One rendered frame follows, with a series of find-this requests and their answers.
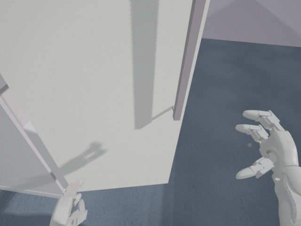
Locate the robot right hand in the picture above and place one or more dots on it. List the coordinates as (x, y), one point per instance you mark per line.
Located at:
(280, 143)

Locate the robot right forearm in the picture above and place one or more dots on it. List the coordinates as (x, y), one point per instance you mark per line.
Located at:
(287, 181)

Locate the fridge door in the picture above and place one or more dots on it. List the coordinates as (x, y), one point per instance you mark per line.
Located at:
(97, 79)

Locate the handle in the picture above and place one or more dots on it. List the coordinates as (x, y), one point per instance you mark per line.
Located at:
(196, 15)

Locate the robot left hand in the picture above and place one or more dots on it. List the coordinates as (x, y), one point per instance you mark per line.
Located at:
(62, 213)

